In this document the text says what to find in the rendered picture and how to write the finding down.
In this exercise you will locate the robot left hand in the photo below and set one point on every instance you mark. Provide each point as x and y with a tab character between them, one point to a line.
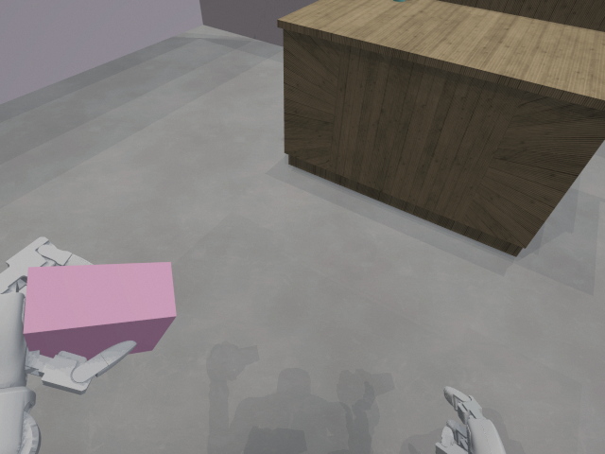
66	371

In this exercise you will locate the robot right hand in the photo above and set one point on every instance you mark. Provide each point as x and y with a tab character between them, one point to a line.
480	435

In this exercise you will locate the left robot forearm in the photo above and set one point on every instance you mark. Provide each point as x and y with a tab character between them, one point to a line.
19	433

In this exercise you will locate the table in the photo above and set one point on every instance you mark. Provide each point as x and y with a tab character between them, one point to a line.
475	115

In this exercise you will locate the sponge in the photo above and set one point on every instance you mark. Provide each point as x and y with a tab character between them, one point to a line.
86	309

